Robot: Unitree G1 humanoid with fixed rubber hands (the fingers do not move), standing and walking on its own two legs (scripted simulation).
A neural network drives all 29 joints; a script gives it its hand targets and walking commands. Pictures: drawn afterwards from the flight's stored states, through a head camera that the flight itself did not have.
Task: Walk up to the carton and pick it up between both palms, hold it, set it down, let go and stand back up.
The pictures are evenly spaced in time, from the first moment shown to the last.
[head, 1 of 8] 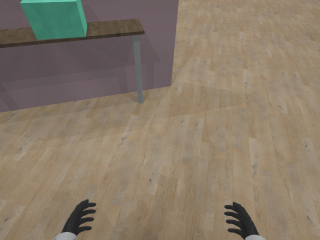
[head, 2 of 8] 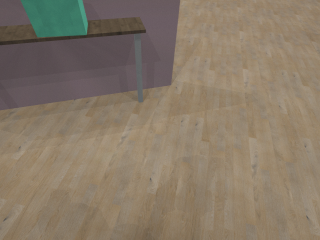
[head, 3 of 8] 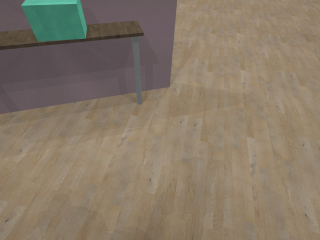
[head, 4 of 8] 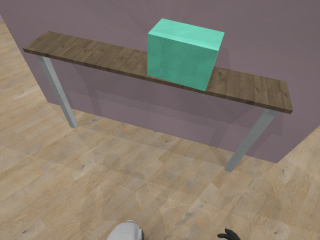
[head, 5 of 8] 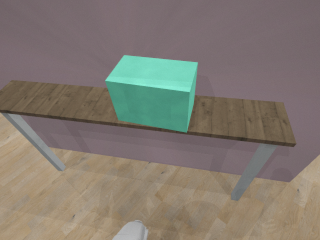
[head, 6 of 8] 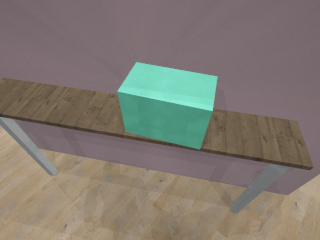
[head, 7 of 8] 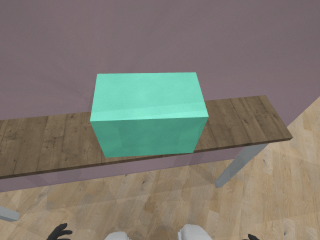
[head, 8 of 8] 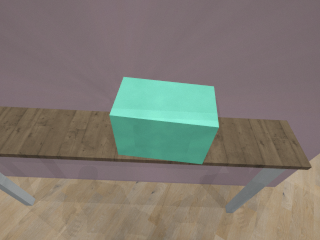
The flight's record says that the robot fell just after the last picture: no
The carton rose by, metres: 0.00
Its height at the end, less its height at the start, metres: +0.00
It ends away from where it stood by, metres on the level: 0.00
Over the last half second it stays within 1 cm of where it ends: yes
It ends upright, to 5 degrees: yes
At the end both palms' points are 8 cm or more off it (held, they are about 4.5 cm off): yes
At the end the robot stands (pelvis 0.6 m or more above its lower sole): yes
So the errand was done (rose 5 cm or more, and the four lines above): no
